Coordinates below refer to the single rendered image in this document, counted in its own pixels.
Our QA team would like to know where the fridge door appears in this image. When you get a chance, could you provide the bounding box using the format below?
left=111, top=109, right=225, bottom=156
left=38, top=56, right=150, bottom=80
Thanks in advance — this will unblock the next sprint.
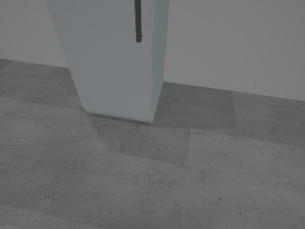
left=45, top=0, right=153, bottom=120

